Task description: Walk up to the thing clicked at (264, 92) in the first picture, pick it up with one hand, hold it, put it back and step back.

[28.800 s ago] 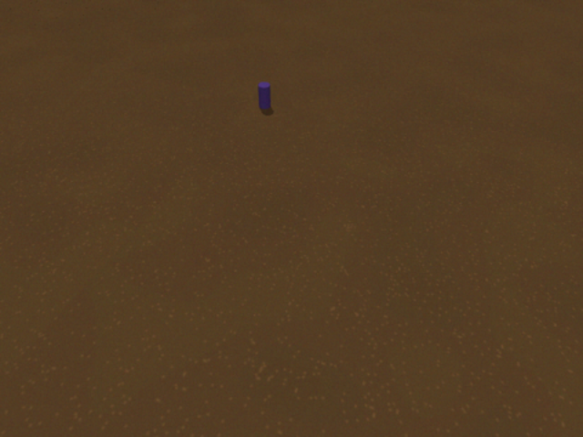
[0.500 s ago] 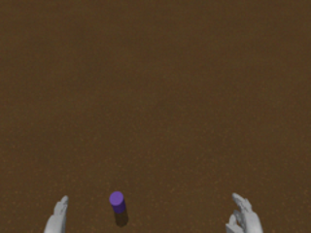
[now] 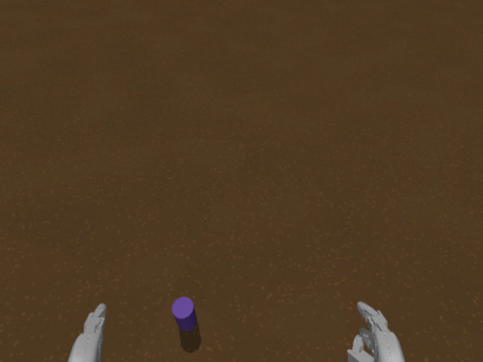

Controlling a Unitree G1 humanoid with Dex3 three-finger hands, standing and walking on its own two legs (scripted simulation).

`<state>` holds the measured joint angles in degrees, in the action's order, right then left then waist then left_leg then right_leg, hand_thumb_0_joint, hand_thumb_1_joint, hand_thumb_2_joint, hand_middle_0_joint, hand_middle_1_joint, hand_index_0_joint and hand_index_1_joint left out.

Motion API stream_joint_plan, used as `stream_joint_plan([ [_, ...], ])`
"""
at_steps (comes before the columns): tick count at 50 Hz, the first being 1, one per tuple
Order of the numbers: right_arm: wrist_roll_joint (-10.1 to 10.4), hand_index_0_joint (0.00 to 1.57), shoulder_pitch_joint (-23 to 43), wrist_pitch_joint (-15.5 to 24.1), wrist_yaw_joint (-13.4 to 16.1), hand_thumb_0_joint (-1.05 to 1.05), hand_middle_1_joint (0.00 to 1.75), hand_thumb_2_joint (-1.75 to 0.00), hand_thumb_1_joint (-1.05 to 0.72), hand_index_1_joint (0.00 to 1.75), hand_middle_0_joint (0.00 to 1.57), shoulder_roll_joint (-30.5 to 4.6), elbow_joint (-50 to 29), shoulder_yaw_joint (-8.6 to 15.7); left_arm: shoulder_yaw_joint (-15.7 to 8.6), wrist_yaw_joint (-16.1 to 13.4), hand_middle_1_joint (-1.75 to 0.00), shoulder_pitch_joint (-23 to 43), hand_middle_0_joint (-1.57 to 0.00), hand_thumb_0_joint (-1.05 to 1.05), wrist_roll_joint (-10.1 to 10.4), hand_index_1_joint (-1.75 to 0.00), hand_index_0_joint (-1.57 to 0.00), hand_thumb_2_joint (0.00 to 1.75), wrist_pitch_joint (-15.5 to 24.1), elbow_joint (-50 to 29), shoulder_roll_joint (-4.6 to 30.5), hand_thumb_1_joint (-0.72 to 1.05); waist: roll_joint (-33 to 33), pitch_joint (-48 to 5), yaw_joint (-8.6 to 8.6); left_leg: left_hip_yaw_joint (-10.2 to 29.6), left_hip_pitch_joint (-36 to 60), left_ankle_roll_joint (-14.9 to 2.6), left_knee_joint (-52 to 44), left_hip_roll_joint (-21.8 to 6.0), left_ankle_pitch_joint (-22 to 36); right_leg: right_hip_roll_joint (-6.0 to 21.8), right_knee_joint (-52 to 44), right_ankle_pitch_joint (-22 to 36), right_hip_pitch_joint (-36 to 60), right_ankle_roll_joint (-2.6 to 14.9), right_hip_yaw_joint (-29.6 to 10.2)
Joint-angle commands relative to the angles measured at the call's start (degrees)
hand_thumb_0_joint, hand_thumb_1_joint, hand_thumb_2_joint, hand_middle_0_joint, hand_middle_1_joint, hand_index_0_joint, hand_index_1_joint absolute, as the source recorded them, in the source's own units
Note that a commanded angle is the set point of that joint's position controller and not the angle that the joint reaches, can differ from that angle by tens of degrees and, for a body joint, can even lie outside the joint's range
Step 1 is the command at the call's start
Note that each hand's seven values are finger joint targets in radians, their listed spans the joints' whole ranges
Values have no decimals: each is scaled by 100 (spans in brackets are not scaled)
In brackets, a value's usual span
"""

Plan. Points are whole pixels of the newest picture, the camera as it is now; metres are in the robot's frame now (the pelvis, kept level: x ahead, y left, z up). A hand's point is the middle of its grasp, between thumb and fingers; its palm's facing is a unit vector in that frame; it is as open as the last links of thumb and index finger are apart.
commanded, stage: home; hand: left
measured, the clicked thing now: (185, 314) +0.43 +0.18 -0.65
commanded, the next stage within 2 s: stand in 0.20 s
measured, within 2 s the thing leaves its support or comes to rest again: neither
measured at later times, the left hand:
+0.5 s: hand (126, 356) +0.17 +0.18 -0.06, palm faces +0.10 -0.96 -0.27, open 15.5 cm
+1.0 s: hand out of the picture +0.11 +0.23 -0.11, palm faces -0.01 -0.94 -0.34, open 7.5 cm
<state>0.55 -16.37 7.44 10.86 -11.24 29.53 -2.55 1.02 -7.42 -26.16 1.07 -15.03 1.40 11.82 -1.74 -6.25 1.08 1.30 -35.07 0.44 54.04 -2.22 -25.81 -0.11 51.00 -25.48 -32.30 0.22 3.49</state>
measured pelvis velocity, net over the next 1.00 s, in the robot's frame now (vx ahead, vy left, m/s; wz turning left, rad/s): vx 0.00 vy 0.00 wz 0.01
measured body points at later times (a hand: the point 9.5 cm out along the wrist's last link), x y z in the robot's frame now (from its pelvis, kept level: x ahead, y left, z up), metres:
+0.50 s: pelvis +0.01 +0.00 +0.00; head +0.02 +0.01 +0.45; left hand +0.17 +0.23 -0.04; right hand +0.17 -0.23 -0.07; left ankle +0.02 +0.12 -0.69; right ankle +0.00 -0.12 -0.69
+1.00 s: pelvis +0.00 +0.00 +0.02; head +0.02 +0.00 +0.47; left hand +0.11 +0.28 -0.08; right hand +0.11 -0.28 -0.09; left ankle +0.02 +0.12 -0.69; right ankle +0.00 -0.12 -0.69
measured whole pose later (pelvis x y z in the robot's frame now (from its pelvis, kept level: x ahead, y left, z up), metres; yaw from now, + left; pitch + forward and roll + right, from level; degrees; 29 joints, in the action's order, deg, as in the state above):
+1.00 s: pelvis +0.00 +0.00 +0.02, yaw +0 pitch +0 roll +0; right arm -3.4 -11.3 0.8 1.0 -17.3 48.9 1.8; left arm -1.0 -1.2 -13.6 -2.5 -0.8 42.1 18.0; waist 0.5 1.1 -0.6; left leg -0.2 -21.4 -0.2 41.8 -0.1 -20.7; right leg 1.8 42.1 -22.1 -20.3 -0.1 2.2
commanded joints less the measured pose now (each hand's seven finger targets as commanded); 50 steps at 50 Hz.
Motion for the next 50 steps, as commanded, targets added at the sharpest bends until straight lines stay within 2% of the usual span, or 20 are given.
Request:
stream_joint_plan([
  [1,-1,20,435,348,63,0,30,-90,-90,30,20,-676,-888,303,-347,-66,-5,284,-5,0,-65,-5,-5,6,341,-1192,631,-55,36,-407,26,-94,456,-110,-887,177,964,-101,-922,937,186,10,-50],
  [2,-9,20,457,361,57,0,30,-90,-90,30,20,-673,-891,290,-266,-57,-6,154,-5,0,-69,-6,-5,7,317,-858,470,-53,61,-272,60,-83,418,-104,-928,166,858,-118,-903,828,134,11,-34],
  [3,-11,20,455,362,60,0,30,-90,-90,30,20,-673,-881,310,-330,-66,-6,284,-5,0,-73,-6,-5,7,356,-1160,566,-53,-44,-468,20,-65,488,-90,-930,157,944,-120,-870,889,209,33,-21],
  [5,-13,20,454,355,43,0,30,-90,-90,30,20,-687,-897,317,-313,-55,-5,109,-5,0,-79,-5,-5,5,340,-990,522,-55,-99,-374,-29,-18,438,-69,-1007,141,886,-145,-829,793,178,52,23],
  [9,2,20,435,360,36,0,30,-90,-90,30,20,-683,-908,305,-377,-68,-5,273,-5,0,-66,-5,-5,6,365,-1227,637,-55,-159,-446,-21,-56,500,-70,-987,161,910,-126,-854,835,216,46,-6],
  [15,-9,20,448,357,36,0,30,-90,-90,30,20,-679,-875,298,-324,-60,-5,124,-5,0,-70,-5,-5,5,332,-931,521,-56,-45,-418,12,-5,517,-67,-978,130,1064,-145,-835,940,220,46,29],
  [17,-8,20,432,357,44,0,30,-90,-90,30,20,-694,-893,318,-328,-61,-21,162,-20,0,-76,-21,-20,21,335,-1003,535,-40,-6,-499,5,-38,544,-75,-947,143,1140,-140,-832,1038,250,40,5],
  [18,-12,20,423,355,39,0,30,-90,-90,30,20,-683,-892,306,-308,-61,-29,237,-20,0,-70,-29,-20,29,332,-998,551,-32,-72,-417,-2,-34,480,-73,-948,152,1103,-128,-829,1011,235,34,10],
  [26,-11,20,439,339,40,0,30,-90,-90,30,20,-704,-873,311,-332,-76,-30,274,-20,0,-74,-30,-20,90,317,-996,574,32,-14,-465,11,-34,562,-76,-952,139,1228,-127,-846,1111,284,34,8],
  [28,-7,20,410,328,44,0,30,-90,-90,30,20,-697,-863,315,-421,-90,-30,352,-20,0,-68,-30,-20,90,344,-1194,699,48,-101,-545,-27,-65,579,-78,-924,153,1283,-107,-848,1182,324,35,-20],
  [29,-4,20,429,331,47,0,30,-90,-90,30,20,-678,-894,293,-304,-71,-30,93,-20,0,-71,-30,-20,90,309,-913,529,56,-24,-463,-3,-81,575,-85,-906,162,1277,-106,-891,1195,277,21,-29],
  [33,-15,20,429,338,38,0,30,-90,-90,30,20,-688,-855,314,-335,-71,-30,144,-20,0,-78,-30,-20,90,324,-923,521,88,-33,-459,-13,-70,583,-76,-945,148,1206,-115,-851,1110,300,34,-9],
  [35,-11,20,431,329,20,0,30,-90,-90,30,20,-702,-880,322,-329,-62,-30,184,-20,0,-69,-30,-20,90,325,-950,546,90,-39,-455,-13,-68,547,-76,-938,159,1204,-117,-850,1107,280,33,-6],
  [36,-671,20,749,-56,-321,0,30,-90,-90,30,20,-1462,345,569,-610,195,-30,1234,-20,0,-649,-30,-20,90,967,1061,1281,90,235,408,-201,364,654,-276,-1280,-84,2021,383,-1000,1347,921,296,-543],
  [37,-713,20,677,-223,-512,0,30,-90,-90,30,20,-1441,585,645,-655,342,-30,926,-20,0,-692,-30,-20,90,1216,1514,1356,90,445,25,-251,173,934,-414,-1103,-52,1956,514,-1136,1576,1053,418,-740],
  [38,-683,20,655,-297,-597,0,30,-90,-90,30,20,-1374,620,640,-645,411,-30,1013,-20,0,-701,-30,-20,90,1373,1716,1439,90,652,-73,-152,147,1032,-441,-1072,-35,1907,578,-1182,1650,1100,498,-904],
  [39,-639,20,679,-339,-666,0,30,-90,-90,30,20,-1376,646,633,-596,481,-30,1096,-20,0,-626,-30,-20,90,1480,1839,1419,90,424,77,-140,224,1102,-467,-1273,-26,1770,551,-1270,1585,920,482,-926],
  [43,-363,20,713,-367,-926,0,30,-90,-90,30,20,-1401,970,677,-554,594,-30,1308,-20,0,-398,-30,-20,90,1665,2704,1454,90,207,-104,-206,261,1557,-388,-1619,-21,1614,582,-1440,1612,1234,357,-824],
  [48,-370,20,839,-436,-976,0,30,-90,-90,30,20,-1427,1456,684,-515,554,-30,1546,-20,0,-361,-30,-20,90,1741,3589,1476,90,117,-31,-206,396,1876,-377,-1952,-114,2075,593,-1673,1991,1618,256,-725],
  [50,-357,20,867,-482,-978,0,30,-90,-90,30,20,-1449,1624,679,-498,543,-30,1615,-20,0,-346,-30,-20,90,1744,3870,1505,90,86,240,-193,478,1804,-378,-2235,-153,1786,582,-1910,1704,1642,227,-701],
])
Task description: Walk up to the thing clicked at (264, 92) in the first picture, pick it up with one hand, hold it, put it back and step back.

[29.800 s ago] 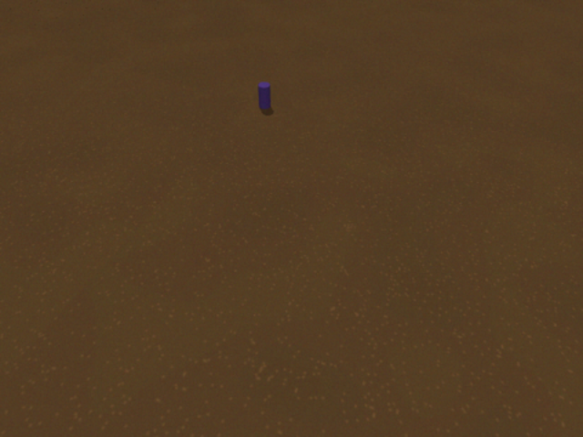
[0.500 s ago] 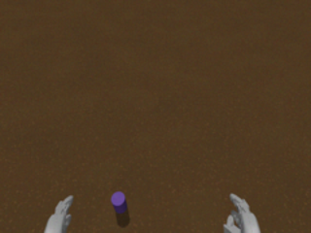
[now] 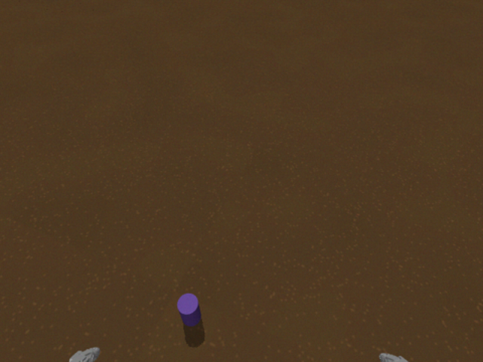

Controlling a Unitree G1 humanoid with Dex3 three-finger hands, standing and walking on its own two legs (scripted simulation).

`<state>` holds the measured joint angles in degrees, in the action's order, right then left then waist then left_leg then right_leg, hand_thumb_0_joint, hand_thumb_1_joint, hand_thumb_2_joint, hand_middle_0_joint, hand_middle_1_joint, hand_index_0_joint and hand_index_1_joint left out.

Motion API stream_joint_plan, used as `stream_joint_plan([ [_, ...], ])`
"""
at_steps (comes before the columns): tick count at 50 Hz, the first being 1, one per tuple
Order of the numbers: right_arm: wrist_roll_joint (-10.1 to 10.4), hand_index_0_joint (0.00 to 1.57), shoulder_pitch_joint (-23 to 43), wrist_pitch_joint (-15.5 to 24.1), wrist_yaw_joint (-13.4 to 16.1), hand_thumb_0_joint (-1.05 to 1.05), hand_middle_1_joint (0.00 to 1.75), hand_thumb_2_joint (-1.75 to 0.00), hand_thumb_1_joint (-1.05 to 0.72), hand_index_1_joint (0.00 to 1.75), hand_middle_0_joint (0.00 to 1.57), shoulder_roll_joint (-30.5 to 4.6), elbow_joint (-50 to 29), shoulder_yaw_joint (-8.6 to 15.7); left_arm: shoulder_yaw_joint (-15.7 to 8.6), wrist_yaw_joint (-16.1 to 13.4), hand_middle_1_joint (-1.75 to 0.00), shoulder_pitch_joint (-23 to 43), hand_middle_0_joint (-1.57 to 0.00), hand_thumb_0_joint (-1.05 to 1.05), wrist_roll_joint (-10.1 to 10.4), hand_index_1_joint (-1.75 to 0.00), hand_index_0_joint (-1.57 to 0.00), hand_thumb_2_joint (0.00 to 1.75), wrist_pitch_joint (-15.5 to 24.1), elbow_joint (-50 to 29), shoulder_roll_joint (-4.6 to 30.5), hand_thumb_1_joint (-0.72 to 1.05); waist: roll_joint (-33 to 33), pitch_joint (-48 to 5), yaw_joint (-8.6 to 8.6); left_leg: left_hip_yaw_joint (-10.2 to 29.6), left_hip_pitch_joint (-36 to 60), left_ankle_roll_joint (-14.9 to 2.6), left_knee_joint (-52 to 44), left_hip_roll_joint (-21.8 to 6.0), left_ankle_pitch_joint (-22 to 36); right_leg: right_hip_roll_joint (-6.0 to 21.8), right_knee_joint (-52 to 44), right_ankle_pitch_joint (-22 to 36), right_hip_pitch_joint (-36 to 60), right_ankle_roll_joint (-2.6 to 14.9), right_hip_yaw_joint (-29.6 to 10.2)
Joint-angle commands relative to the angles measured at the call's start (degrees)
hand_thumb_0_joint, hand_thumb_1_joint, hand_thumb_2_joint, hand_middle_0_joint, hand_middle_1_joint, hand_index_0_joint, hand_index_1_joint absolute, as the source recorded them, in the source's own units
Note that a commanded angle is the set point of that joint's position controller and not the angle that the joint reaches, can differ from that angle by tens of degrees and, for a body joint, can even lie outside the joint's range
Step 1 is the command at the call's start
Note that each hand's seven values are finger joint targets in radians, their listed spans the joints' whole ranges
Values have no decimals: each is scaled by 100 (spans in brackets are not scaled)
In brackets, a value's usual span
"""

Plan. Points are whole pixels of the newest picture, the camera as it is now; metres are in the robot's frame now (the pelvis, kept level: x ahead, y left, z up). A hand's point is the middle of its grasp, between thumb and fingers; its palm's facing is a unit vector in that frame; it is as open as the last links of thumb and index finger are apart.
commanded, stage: stand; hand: left
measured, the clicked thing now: (189, 310) +0.43 +0.18 -0.68
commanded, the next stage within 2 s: step back in 1.82 s
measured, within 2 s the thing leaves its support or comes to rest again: neither
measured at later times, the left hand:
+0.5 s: hand out of the picture +0.04 +0.25 -0.13, palm faces +0.00 -0.94 -0.34, open 7.4 cm
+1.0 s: hand out of the picture +0.04 +0.24 -0.13, palm faces -0.01 -0.94 -0.34, open 7.4 cm
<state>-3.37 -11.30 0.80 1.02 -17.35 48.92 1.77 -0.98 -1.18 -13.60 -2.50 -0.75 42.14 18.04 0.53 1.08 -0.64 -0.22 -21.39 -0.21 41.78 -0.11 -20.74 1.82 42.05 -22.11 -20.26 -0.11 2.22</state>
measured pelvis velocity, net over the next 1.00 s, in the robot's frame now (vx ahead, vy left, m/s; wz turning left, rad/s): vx -0.01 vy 0.00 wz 0.00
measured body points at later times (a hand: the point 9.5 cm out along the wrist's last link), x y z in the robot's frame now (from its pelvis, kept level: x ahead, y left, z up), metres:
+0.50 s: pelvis -0.01 +0.01 +0.03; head -0.02 +0.00 +0.48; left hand +0.04 +0.30 -0.10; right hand +0.06 -0.27 -0.11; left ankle +0.01 +0.12 -0.71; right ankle +0.00 -0.12 -0.71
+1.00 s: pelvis -0.01 +0.00 +0.03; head +0.00 +0.00 +0.48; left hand +0.05 +0.29 -0.10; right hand +0.05 -0.29 -0.11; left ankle +0.01 +0.12 -0.71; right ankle +0.00 -0.12 -0.71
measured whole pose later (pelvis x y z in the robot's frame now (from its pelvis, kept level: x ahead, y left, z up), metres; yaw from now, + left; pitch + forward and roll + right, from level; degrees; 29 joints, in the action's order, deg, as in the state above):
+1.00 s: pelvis -0.01 +0.00 +0.03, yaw +0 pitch -3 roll +0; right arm -1.4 -7.9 -0.2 0.4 -18.6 66.2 0.2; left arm -0.1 -0.5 -7.0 -1.0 0.5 67.5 18.2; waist -0.8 3.4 -0.5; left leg 0.0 -7.4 0.1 19.4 -0.3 -8.8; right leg 1.2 19.1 -9.9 -6.1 -0.3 2.7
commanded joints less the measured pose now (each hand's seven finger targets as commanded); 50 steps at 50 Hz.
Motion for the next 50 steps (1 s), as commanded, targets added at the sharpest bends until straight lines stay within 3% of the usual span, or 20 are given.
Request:
stream_joint_plan([
  [1,41,20,385,162,5,0,30,-90,-90,30,20,-854,-225,244,-292,-87,-30,381,-20,0,14,-30,-20,90,314,-69,914,90,-88,-375,-16,650,471,-307,-1123,-379,1181,396,-1133,1236,400,271,-575],
  [15,174,20,405,88,17,0,30,-90,-90,30,20,-1094,819,131,-175,-74,-30,514,-20,0,99,-30,-20,90,271,1461,1087,90,-184,-27,-5,742,1158,-151,-2324,-537,1258,489,-2198,1276,1207,119,-549],
  [24,191,20,529,43,15,0,30,-90,-90,30,20,-1149,1162,122,-139,-40,-30,656,-20,0,97,-30,-20,90,236,1919,1117,90,-160,191,-3,764,1138,-97,-2692,-563,693,488,-2509,974,1209,76,-547],
  [32,201,20,618,22,-16,0,30,-90,-90,30,20,-1152,1294,105,-134,-40,-30,786,-20,0,99,-30,-20,90,264,2078,1199,90,-45,99,0,705,1241,-89,-2657,-556,857,549,-2706,851,1208,52,-613],
  [37,201,20,600,2,-26,0,30,-90,-90,30,20,-1175,1362,83,-140,-27,-30,821,-20,0,114,-30,-20,90,239,2146,1244,90,-163,211,4,717,1095,-82,-2710,-554,594,534,-2748,620,1140,58,-623],
  [45,215,20,593,45,-11,0,30,-90,-90,30,20,-1222,1391,63,-148,-25,-30,871,-20,0,139,-30,-20,90,270,2195,1273,90,-111,-71,15,670,1341,-107,-2638,-636,1265,622,-2719,1246,1386,99,-663],
  [50,223,20,599,51,0,0,30,-90,-90,30,20,-1252,1432,27,-140,-5,-30,846,-20,0,146,-30,-20,90,249,2250,1240,90,-182,18,10,662,1342,-97,-2700,-642,1202,589,-2698,1356,1392,93,-618],
])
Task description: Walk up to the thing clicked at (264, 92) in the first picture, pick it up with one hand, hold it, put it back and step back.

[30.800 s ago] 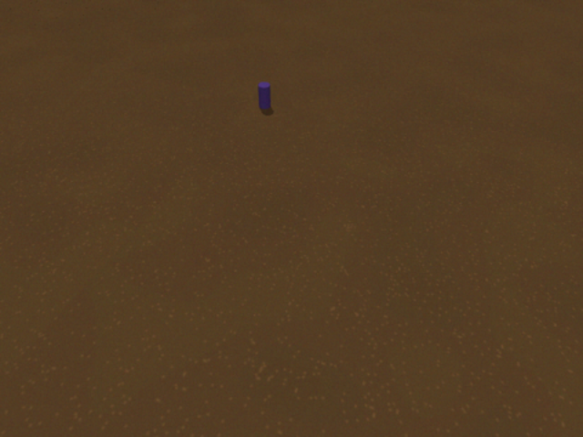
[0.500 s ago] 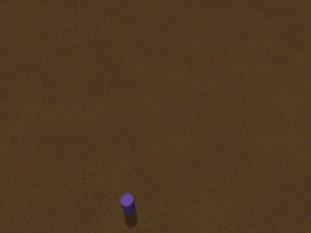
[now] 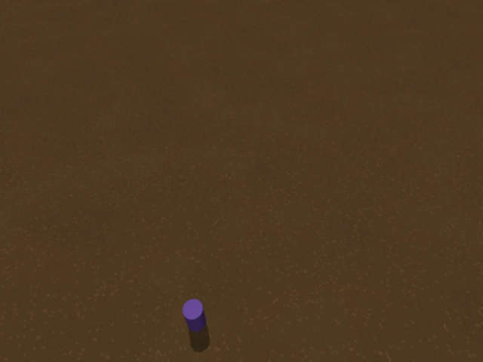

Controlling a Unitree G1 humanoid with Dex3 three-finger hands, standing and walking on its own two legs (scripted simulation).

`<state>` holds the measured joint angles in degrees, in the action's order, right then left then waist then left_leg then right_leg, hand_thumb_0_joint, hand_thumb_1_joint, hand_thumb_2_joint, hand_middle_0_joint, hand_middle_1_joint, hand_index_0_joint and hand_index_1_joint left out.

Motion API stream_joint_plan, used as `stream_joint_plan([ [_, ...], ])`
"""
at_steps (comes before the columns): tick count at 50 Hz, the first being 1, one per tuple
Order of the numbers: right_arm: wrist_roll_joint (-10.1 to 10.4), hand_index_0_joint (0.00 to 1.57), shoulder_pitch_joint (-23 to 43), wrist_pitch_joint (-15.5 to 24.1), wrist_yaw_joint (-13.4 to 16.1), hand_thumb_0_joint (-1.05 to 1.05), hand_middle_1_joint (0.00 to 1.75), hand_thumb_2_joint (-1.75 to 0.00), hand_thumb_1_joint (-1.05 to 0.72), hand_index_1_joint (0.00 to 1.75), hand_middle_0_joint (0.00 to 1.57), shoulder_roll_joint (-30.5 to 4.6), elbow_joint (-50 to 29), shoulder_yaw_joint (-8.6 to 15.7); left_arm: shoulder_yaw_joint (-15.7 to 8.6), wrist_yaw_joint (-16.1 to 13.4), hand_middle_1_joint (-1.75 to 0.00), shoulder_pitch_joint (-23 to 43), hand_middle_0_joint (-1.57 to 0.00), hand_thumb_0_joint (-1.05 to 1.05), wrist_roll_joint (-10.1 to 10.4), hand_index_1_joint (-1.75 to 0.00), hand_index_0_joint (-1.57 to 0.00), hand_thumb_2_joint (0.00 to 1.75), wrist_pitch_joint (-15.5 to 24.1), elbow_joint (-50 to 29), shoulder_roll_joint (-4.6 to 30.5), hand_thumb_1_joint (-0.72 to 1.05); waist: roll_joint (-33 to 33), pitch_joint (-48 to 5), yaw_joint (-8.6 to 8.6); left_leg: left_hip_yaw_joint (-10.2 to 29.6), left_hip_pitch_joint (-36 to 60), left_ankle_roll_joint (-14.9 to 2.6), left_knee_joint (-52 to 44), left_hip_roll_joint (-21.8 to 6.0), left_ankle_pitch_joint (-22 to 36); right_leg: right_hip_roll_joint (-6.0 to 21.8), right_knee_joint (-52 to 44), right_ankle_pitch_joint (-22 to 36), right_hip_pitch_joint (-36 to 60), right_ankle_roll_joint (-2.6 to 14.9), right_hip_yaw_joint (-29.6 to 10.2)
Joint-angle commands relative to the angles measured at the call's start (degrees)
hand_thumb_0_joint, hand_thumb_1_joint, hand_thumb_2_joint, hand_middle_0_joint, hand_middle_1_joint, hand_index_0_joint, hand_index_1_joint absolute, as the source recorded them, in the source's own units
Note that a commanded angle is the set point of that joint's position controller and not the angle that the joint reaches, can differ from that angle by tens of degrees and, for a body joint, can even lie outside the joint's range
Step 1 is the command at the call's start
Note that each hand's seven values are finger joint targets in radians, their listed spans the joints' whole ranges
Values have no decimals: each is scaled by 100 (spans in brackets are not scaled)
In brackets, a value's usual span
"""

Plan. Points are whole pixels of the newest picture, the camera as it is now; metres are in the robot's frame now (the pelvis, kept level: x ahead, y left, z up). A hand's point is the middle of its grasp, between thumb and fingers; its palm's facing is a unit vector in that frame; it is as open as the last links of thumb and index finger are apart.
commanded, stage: stand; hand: left
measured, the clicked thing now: (194, 315) +0.43 +0.18 -0.71
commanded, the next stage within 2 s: step back in 0.82 s
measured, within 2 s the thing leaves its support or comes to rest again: neither
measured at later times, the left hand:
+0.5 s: hand out of the picture +0.09 +0.25 -0.16, palm faces -0.01 -0.94 -0.34, open 7.4 cm
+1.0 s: hand out of the picture +0.10 +0.27 -0.16, palm faces +0.00 -0.93 -0.37, open 7.4 cm
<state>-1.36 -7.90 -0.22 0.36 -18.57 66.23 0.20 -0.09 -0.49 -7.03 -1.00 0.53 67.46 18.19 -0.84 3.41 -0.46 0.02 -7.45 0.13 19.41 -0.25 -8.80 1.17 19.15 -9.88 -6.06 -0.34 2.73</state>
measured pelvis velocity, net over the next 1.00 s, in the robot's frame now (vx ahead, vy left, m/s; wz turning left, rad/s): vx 0.00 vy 0.00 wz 0.00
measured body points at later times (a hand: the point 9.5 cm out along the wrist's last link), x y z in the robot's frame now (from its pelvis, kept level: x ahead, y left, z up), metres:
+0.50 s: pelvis +0.02 +0.00 +0.00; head +0.02 +0.00 +0.45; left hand +0.09 +0.29 -0.13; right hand +0.09 -0.29 -0.14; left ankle +0.02 +0.12 -0.75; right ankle +0.01 -0.12 -0.75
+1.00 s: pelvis +0.00 +0.00 -0.01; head +0.05 +0.00 +0.44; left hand +0.10 +0.31 -0.14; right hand +0.09 -0.31 -0.14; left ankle +0.02 +0.12 -0.75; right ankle +0.01 -0.12 -0.75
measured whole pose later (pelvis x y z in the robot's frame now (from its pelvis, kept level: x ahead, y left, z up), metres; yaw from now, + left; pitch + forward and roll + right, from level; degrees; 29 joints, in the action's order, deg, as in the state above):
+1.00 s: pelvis +0.00 +0.00 -0.01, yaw +0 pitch -1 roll -1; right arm 0.2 -3.1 -1.8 -0.4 -21.6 60.4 1.8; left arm -3.0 -0.5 -3.7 0.3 -0.9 60.4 20.6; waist -1.1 8.0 0.6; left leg 0.3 -14.7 -0.4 29.5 -0.7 -13.5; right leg 0.8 26.8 -13.4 -12.1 0.1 2.9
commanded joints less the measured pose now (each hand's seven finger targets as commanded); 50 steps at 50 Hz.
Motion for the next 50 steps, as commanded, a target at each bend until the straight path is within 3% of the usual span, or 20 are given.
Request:
stream_joint_plan([
  [1,24,20,293,152,63,0,30,-90,-90,30,20,-1135,-317,193,-234,-79,-30,196,-20,0,-11,-30,-20,90,121,-291,1237,90,5,-253,-13,652,3,-124,-469,-637,112,640,-404,141,-53,111,-638],
  [7,23,20,297,164,67,0,30,-90,-90,30,20,-1157,-317,184,-234,-72,-30,242,-20,0,-5,-30,-20,90,139,-302,1217,90,101,-334,-1,603,139,-124,-424,-661,412,663,-432,383,21,84,-657],
  [12,42,20,298,177,77,0,30,-90,-90,30,20,-1161,-318,177,-245,-78,-30,275,-20,0,7,-30,-20,90,147,-341,1209,90,73,-462,2,563,211,-140,-361,-701,844,693,-377,928,196,81,-643],
  [20,39,20,341,164,68,0,30,-90,-90,30,20,-1163,-315,177,-263,-62,-30,328,-20,0,8,-30,-20,90,120,-338,1244,90,64,-218,21,581,59,-83,-535,-672,366,649,-473,385,93,78,-623],
  [34,44,20,437,191,71,0,30,-90,-90,30,20,-1268,-357,202,-263,-60,-30,327,-20,0,16,-30,-20,90,138,-437,1266,90,2,-572,23,544,298,-128,-373,-752,1000,716,-376,1031,287,105,-626],
  [40,52,20,444,184,67,0,30,-90,-90,30,20,-1265,-348,183,-258,-53,-30,277,-20,0,19,-30,-20,90,130,-420,1276,90,38,-446,20,551,262,-117,-431,-731,780,699,-410,845,204,103,-628],
  [41,121,20,617,86,16,0,30,-90,-90,30,20,-1587,-493,336,-527,-73,-30,271,-20,0,138,-30,-20,90,77,-559,1712,90,161,119,42,597,-210,-243,209,-620,1646,609,85,1653,-259,167,-678],
  [42,164,20,518,49,10,0,30,-90,-90,30,20,-1522,-589,336,-545,-94,-30,184,-20,0,155,-30,-20,90,65,-643,1676,90,176,-96,69,519,-189,-290,423,-619,1861,632,233,1881,-161,228,-616],
  [45,188,20,414,-16,-14,0,30,-90,-90,30,20,-1482,-749,396,-579,-107,-30,208,-20,0,135,-30,-20,90,29,-898,1621,90,211,-540,131,417,-171,-350,879,-504,1758,736,439,1957,-143,465,-716],
  [49,175,20,299,-118,-39,0,30,-90,-90,30,20,-1410,-927,446,-630,-92,-30,403,-20,0,95,-30,-20,90,-55,-1252,1702,90,437,-831,139,235,-226,-298,1615,-183,970,1182,456,1724,-515,885,-1164],
  [50,165,20,256,-142,-53,0,30,-90,-90,30,20,-1417,-997,465,-641,-90,-30,498,-20,0,62,-30,-20,90,-73,-1365,1740,90,594,-829,162,158,-274,-288,1915,-67,533,1327,425,1675,-634,985,-1255],
])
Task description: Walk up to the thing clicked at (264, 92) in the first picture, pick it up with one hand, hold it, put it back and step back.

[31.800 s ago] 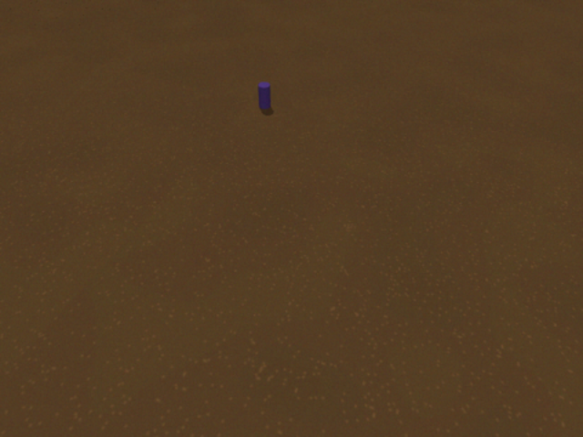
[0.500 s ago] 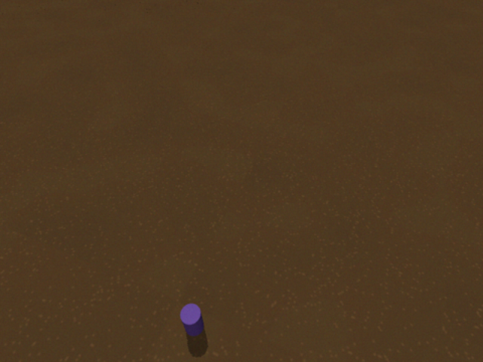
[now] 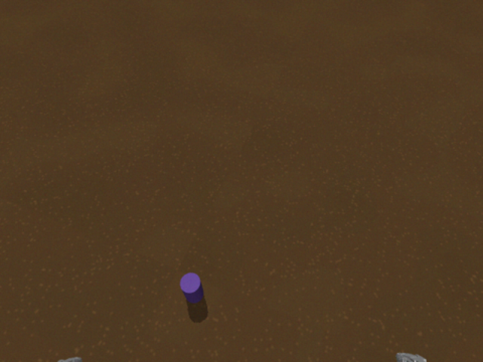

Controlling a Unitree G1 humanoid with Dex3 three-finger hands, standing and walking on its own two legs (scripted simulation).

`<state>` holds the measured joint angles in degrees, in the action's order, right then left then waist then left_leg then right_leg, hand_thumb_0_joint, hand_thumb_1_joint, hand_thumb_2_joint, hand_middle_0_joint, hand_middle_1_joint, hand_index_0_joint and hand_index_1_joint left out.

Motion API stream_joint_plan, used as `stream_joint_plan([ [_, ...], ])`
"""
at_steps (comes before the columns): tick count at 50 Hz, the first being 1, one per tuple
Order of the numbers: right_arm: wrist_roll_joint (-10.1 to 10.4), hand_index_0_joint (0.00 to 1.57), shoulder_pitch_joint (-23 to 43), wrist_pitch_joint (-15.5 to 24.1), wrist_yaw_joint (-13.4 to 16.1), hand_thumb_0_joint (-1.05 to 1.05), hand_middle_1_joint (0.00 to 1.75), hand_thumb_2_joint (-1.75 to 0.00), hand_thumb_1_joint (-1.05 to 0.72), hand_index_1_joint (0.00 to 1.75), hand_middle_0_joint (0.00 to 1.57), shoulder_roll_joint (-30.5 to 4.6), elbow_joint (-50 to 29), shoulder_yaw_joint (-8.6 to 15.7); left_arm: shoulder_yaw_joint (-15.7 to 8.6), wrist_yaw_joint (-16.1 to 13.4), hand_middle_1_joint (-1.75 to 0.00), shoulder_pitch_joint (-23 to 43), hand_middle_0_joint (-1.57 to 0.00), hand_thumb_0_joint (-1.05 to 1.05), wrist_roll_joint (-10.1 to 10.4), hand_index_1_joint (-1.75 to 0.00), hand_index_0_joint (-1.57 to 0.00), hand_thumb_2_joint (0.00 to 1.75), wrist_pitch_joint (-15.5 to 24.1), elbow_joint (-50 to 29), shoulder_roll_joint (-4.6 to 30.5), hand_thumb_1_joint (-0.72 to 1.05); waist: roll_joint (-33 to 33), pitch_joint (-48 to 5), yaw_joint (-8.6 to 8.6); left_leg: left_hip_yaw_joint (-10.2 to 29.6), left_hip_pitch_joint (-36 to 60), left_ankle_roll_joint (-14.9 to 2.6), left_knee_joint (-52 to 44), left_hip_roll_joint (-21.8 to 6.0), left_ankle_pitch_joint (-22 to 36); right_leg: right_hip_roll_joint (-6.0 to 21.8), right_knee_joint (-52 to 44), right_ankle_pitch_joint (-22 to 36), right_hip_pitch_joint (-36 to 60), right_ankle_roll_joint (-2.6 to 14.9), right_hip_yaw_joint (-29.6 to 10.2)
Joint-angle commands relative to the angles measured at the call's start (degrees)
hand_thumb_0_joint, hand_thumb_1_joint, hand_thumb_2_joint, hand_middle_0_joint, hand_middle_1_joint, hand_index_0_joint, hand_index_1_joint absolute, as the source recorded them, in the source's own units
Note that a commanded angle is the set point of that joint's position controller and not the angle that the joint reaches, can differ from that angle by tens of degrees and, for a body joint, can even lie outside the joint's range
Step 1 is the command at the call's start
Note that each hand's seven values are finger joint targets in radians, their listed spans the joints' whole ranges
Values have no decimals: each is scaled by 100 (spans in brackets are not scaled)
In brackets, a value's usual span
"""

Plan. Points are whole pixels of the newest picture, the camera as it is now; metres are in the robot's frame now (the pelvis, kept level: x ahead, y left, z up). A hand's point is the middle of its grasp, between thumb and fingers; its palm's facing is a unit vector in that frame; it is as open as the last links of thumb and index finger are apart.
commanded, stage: step back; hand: left
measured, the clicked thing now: (192, 288) +0.44 +0.17 -0.70
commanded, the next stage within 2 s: none
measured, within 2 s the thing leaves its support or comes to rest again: neither
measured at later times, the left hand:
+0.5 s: hand out of the picture +0.01 +0.30 -0.18, palm faces -0.10 -0.92 -0.37, open 7.4 cm
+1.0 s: hand out of the picture -0.08 +0.28 -0.15, palm faces +0.00 -0.92 -0.40, open 7.4 cm
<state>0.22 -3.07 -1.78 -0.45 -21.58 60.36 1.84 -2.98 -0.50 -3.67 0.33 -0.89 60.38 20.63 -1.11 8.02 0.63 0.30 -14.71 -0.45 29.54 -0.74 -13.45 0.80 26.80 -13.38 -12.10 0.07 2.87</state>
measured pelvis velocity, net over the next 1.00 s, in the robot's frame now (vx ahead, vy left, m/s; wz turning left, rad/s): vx -0.22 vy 0.02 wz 0.02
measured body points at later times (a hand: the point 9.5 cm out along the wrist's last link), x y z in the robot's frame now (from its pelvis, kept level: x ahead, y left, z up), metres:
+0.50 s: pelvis -0.09 +0.03 -0.01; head -0.01 +0.05 +0.43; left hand +0.02 +0.35 -0.15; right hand +0.00 -0.28 -0.12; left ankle +0.01 +0.12 -0.74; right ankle -0.16 -0.11 -0.69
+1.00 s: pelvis -0.22 +0.02 -0.02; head -0.15 +0.02 +0.42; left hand -0.08 +0.33 -0.12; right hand -0.15 -0.30 -0.14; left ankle -0.24 +0.14 -0.74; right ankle -0.17 -0.10 -0.74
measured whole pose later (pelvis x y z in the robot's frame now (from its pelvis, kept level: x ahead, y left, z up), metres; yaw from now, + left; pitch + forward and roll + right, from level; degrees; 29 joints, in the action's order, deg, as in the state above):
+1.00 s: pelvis -0.22 +0.02 -0.02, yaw +1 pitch -1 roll +0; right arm -1.0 -11.5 -2.2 1.3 -22.7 52.0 2.7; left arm -4.0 -1.0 -5.5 -1.2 -2.5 43.9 21.2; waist 0.2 10.6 0.5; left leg 2.7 -14.3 -0.1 36.2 2.1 -20.5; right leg 2.8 39.1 -16.6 -21.2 0.4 3.2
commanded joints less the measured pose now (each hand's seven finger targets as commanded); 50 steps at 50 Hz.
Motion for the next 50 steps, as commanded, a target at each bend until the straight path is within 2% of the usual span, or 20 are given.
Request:
stream_joint_plan([
  [1,-6,20,-296,-12,22,0,30,-90,-90,30,20,-1077,-431,320,-359,-95,-30,282,-20,0,-106,-30,-20,90,46,-739,1555,90,778,-1279,53,120,400,-211,1200,117,494,1532,-352,2048,-155,1107,-1396],
  [3,-22,20,-603,-49,-12,0,30,-90,-90,30,20,-1041,-486,337,-395,-94,-30,487,-20,0,-149,-30,-20,90,16,-937,1615,90,1070,-1275,143,149,320,-235,1534,212,-386,1768,-212,1984,-368,1280,-1439],
  [5,-54,20,-896,-23,-37,0,30,-90,-90,30,20,-1148,-508,411,-382,-81,-30,686,-20,0,-157,-30,-20,90,-34,-1086,1566,90,987,-1276,278,359,487,-361,1294,1,97,1532,232,1272,-742,1055,-1158],
  [7,-99,20,-685,40,-32,0,30,-90,-90,30,20,-1556,-662,491,-304,-79,-30,548,-20,0,-58,-30,-20,90,-116,-1152,1177,90,-485,-851,221,1781,-75,-861,-563,-1122,1878,14,1887,-428,-920,340,-432],
  [8,-148,20,-643,91,-10,0,30,-90,-90,30,20,-1857,-710,566,-287,-121,-30,359,-20,0,-50,-30,-20,90,-162,-1155,1032,90,-997,-826,161,2643,135,-1012,-1081,-1620,2401,-644,2712,-2093,-1261,250,-765],
  [9,-188,20,-543,122,19,0,30,-90,-90,30,20,-1973,-785,572,-316,-162,-30,171,-20,0,-80,-30,-20,90,-192,-1107,1097,90,-829,-893,118,2994,36,-1209,-1082,-1816,2387,-694,3375,-2443,-1261,222,-1283],
  [14,-223,20,94,148,131,0,30,-90,-90,30,20,-1390,-1197,503,-327,-154,-30,-595,-20,0,-43,-30,-20,90,-239,-884,1256,90,-600,-1022,-305,1534,357,-751,-840,-1053,1245,-630,4129,-1315,-1507,176,-1455],
  [17,-215,20,-375,170,166,0,30,-90,-90,30,20,-1279,-1226,532,-384,-140,-30,-536,-20,0,-134,-30,-20,90,-176,-1027,1277,90,-460,-1275,-27,1639,1029,-1188,-687,-1259,1398,-563,4034,-1442,-1565,-93,-1287],
  [24,-202,20,-590,117,186,0,30,-90,-90,30,20,-1397,-1363,547,-386,-108,-30,-620,-20,0,-113,-30,-20,90,-93,-1229,1138,90,-701,-1327,210,1573,1388,-1472,-469,-1554,1918,-261,2588,-1783,-1313,-149,-962],
  [30,-111,20,-38,-39,143,0,30,-90,-90,30,20,-1455,-1477,522,-494,10,-30,-1833,-20,0,-173,-30,-20,90,-70,-794,1122,90,-686,-1438,-265,991,-402,-685,-226,-1001,31,-104,43,-234,642,186,-359],
  [31,-68,20,-97,-44,127,0,30,-90,-90,30,20,-1298,-1494,472,-541,6,-30,-1770,-20,0,-261,-30,-20,90,-51,-892,1347,90,18,-1202,-249,753,-976,-379,258,-597,-680,408,-460,-818,510,401,-1313],
  [32,-43,20,-66,-32,126,0,30,-90,-90,30,20,-1030,-1557,401,-644,25,-30,-1375,-20,0,-300,-30,-20,90,-41,-1113,1764,90,1322,-627,-211,319,-1961,17,1404,414,-1614,1377,-1118,-1591,48,906,-2930],
  [33,-94,20,29,-66,187,0,30,-90,-90,30,20,-1208,-1532,504,-745,-9,-30,-715,-20,0,-339,-30,-20,90,-51,-1462,2369,90,1898,-232,-389,581,-1422,170,2993,678,-2008,2422,-1686,-1887,-1528,1788,-3894],
  [34,-80,20,-139,-62,187,0,30,-90,-90,30,20,-1424,-1397,575,-719,-53,-30,-262,-20,0,-323,-30,-20,90,-6,-1663,2150,90,1577,108,-154,1011,-1071,161,3657,436,-1780,2435,-1667,-1552,-2092,1778,-3828],
  [36,-9,20,-601,-31,126,0,30,-90,-90,30,20,-1235,-1172,486,-569,-84,-30,154,-20,0,-291,-30,-20,90,89,-1778,1517,90,738,-44,203,1100,-1224,76,3877,858,-1160,1347,-858,802,-1265,1171,-1896],
  [38,-8,20,-871,11,187,0,30,-90,-90,30,20,-1003,-1133,350,-577,-76,-30,179,-20,0,-266,-30,-20,90,66,-1757,1343,90,898,-352,278,930,-1374,89,3985,1004,-964,855,-561,1441,-661,739,-1137],
  [42,-23,20,-581,74,221,0,30,-90,-90,30,20,-1029,-1348,277,-544,-146,-30,-702,-20,0,-291,-30,-20,90,33,-1775,1205,90,976,-778,-311,694,-1911,221,2654,656,-1365,1069,4,2210,1186,1039,-1331],
  [46,-97,20,-806,149,231,0,30,-90,-90,30,20,-991,-1389,299,-535,-176,-30,-736,-20,0,-203,-30,-20,90,-49,-1881,1321,90,1272,-1229,-315,348,-1092,65,885,134,-1438,1444,533,2956,1475,1144,-1497],
  [49,-151,20,-1298,187,210,0,30,-90,-90,30,20,-1063,-1186,416,-451,-113,-30,-430,-20,0,-105,-30,-20,90,-161,-2023,1342,90,857,-1422,-36,67,204,-35,-965,125,712,1072,1246,2449,722,745,-1102],
  [50,-226,20,-1178,207,217,0,30,-90,-90,30,20,-1421,-1261,516,-403,-93,-30,-502,-20,0,-72,-30,-20,90,-175,-2091,1159,90,108,-1508,-120,1160,646,-264,-732,-604,1794,636,1642,1389,-94,416,-889],
])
